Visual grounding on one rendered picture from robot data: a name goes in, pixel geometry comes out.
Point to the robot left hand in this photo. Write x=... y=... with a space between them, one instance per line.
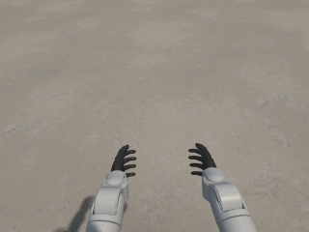
x=120 y=160

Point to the robot left forearm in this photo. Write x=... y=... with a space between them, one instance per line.
x=108 y=206

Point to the robot right forearm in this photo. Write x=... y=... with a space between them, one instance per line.
x=228 y=207

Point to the robot right hand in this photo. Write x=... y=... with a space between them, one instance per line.
x=205 y=159

